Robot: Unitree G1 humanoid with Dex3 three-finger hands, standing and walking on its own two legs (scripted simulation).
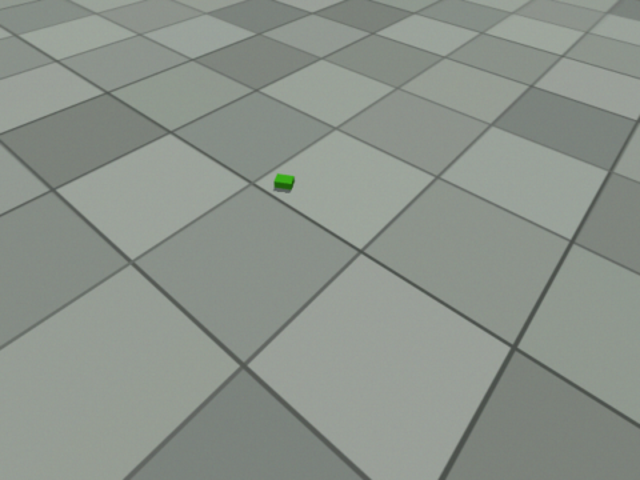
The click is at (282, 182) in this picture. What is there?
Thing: small box
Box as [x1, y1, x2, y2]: [274, 174, 293, 189]
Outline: 277,174 274,180 274,186 291,189 293,183 293,176
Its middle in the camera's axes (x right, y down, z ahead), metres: -0.16 -0.27 +1.91
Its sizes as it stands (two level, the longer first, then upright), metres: 0.085 0.061 0.036
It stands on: the floor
